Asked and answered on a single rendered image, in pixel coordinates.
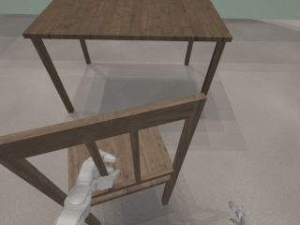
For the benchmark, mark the left robot forearm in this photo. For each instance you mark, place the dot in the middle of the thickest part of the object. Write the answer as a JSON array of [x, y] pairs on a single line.
[[77, 206]]

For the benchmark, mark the robot left hand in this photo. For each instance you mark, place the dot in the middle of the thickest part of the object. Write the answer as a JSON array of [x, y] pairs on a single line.
[[89, 172]]

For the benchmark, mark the robot right hand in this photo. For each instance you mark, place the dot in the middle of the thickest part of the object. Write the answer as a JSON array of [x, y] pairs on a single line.
[[242, 213]]

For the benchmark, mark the table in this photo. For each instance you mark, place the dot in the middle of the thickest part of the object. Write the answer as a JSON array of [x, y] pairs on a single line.
[[144, 20]]

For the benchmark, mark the chair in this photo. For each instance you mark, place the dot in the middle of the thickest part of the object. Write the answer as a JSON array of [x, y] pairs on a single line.
[[130, 135]]

